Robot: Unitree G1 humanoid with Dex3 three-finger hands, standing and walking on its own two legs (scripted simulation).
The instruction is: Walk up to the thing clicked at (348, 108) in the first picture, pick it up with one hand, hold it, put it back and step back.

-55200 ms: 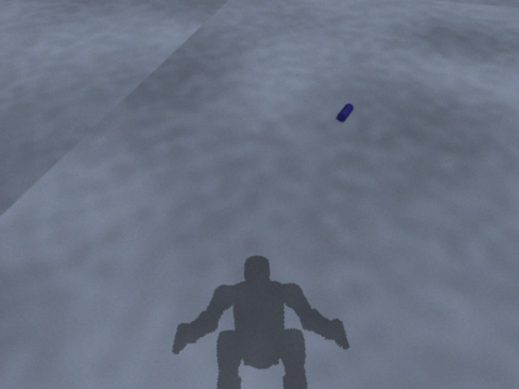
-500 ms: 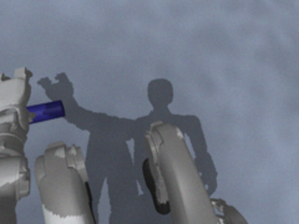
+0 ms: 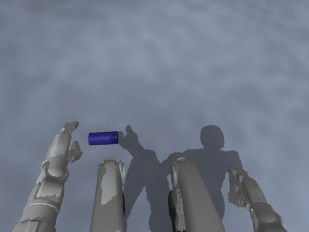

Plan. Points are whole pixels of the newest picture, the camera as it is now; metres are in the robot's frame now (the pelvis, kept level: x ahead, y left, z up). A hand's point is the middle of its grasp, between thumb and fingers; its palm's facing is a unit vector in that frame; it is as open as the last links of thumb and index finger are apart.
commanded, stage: home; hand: left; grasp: from above
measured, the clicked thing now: (103, 138) +0.46 +0.21 -0.47
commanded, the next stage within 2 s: none
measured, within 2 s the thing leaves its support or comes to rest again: neither
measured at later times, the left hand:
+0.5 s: hand (46, 167) +0.25 +0.20 +0.10, palm faces +0.13 -0.97 -0.22, open 7.4 cm
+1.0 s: hand (18, 189) +0.22 +0.20 +0.17, palm faces +0.15 -0.97 -0.19, open 7.4 cm
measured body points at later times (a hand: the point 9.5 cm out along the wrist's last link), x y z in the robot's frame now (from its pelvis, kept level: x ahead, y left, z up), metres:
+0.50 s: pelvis +0.06 +0.00 +0.18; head +0.12 +0.03 +0.62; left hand +0.24 +0.25 +0.12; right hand +0.23 -0.22 +0.09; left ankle +0.09 +0.14 -0.46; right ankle +0.08 -0.13 -0.46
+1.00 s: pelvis +0.08 +0.00 +0.22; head +0.09 +0.01 +0.67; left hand +0.21 +0.25 +0.19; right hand +0.27 -0.22 +0.17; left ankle +0.09 +0.14 -0.46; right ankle +0.08 -0.13 -0.46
